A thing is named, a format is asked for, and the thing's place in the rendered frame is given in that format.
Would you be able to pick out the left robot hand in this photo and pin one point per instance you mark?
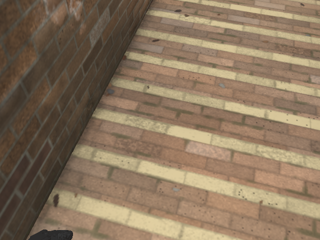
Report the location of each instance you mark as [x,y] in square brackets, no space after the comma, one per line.
[52,235]

